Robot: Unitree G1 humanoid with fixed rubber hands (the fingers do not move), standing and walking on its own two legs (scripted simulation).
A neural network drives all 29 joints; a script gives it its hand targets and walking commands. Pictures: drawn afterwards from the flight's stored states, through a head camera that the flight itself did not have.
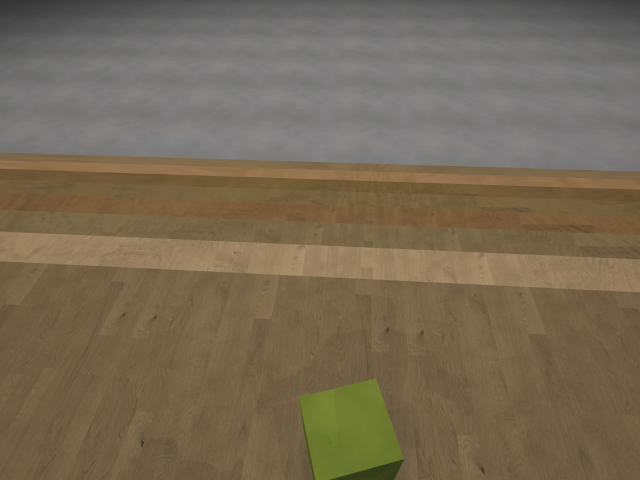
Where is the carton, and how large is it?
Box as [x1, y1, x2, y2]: [299, 379, 403, 479]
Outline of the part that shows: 375,379 299,397 303,428 313,479 394,478 403,460 403,457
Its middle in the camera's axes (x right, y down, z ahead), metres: +0.07 +0.54 +1.05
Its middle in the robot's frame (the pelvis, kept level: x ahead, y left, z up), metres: +0.39 -0.03 -0.66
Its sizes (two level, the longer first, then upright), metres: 0.210 0.200 0.250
